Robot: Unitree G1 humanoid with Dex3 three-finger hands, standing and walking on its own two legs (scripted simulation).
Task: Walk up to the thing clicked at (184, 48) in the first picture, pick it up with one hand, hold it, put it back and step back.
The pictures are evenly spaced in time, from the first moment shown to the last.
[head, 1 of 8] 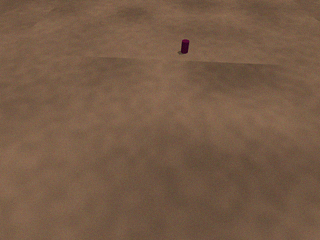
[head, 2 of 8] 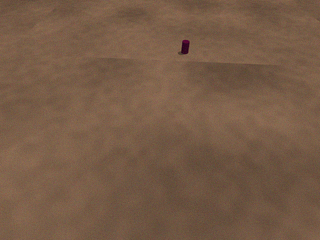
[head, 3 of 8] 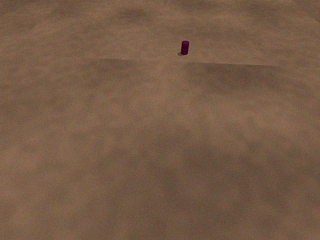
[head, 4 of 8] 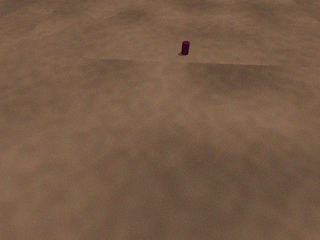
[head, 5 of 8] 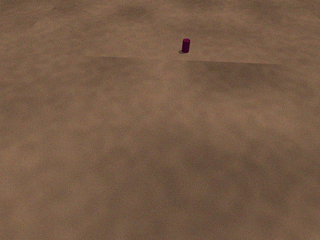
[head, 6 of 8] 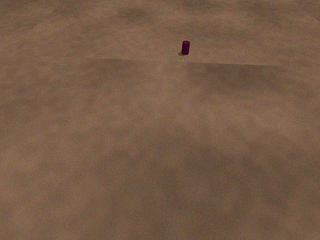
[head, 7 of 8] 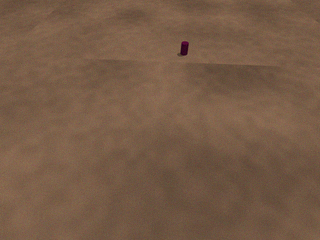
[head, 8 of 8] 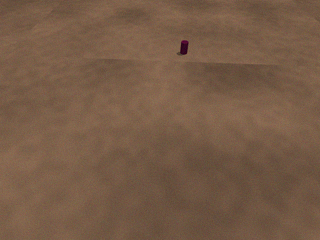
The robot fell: no
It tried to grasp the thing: no
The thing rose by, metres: 0.00
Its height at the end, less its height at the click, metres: +0.00
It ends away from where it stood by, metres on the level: 0.00
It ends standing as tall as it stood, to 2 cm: yes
